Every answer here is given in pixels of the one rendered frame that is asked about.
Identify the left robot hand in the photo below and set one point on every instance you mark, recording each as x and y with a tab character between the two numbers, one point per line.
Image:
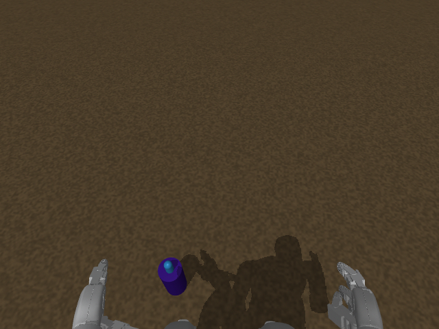
90	308

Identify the bottle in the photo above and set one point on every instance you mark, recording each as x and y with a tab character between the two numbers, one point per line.
172	275

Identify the right robot hand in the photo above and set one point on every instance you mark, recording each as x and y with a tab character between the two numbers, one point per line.
362	309

